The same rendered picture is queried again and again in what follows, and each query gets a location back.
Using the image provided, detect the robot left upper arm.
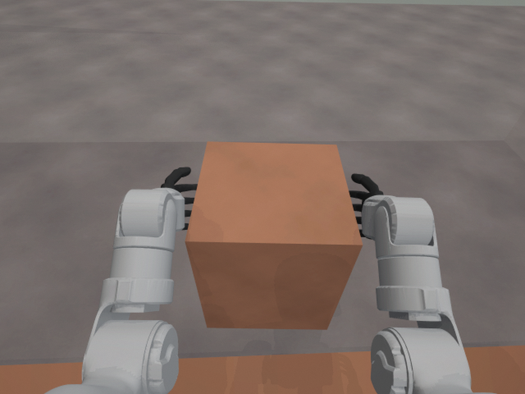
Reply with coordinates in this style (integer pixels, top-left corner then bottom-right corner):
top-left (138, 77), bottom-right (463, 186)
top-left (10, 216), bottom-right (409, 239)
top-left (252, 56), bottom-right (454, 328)
top-left (44, 320), bottom-right (179, 394)

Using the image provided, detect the left robot forearm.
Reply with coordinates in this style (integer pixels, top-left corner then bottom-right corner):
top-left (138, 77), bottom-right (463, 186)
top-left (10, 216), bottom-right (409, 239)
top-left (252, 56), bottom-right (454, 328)
top-left (82, 188), bottom-right (185, 381)

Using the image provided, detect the right robot hand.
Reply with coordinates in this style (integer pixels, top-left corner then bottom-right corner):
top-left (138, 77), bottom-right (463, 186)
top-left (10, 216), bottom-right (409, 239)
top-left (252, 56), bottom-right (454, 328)
top-left (349, 174), bottom-right (383, 239)

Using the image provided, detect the left robot hand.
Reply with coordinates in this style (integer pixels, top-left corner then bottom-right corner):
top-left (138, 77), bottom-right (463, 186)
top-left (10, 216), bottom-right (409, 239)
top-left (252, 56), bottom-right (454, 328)
top-left (161, 167), bottom-right (198, 230)

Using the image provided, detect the robot right upper arm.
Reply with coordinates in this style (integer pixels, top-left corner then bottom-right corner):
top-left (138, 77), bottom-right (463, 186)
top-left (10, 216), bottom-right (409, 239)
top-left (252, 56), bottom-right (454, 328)
top-left (371, 328), bottom-right (496, 394)

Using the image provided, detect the right robot forearm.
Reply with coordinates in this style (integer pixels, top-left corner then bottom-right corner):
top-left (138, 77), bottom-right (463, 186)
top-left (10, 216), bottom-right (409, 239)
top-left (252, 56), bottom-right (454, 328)
top-left (362, 195), bottom-right (471, 387)

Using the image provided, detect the carton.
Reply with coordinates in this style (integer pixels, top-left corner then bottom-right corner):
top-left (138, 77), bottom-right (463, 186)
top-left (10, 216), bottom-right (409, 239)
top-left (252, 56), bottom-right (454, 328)
top-left (185, 141), bottom-right (363, 330)

